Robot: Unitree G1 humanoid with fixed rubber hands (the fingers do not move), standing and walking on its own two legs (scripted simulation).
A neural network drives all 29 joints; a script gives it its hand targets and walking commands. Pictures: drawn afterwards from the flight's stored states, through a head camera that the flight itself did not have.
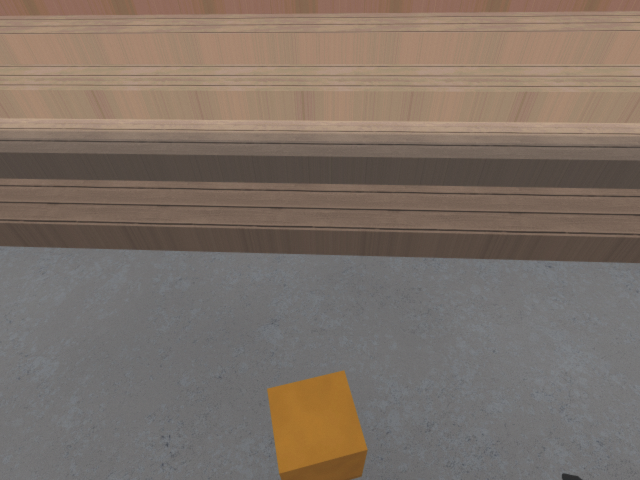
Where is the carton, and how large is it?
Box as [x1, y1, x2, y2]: [267, 370, 367, 479]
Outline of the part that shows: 343,370 267,389 278,468 281,479 350,479 361,476 367,449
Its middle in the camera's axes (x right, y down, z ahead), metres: -0.01 +0.54 +1.05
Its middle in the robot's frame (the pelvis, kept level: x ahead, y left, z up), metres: +0.40 +0.05 -0.66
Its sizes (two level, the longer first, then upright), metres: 0.210 0.200 0.250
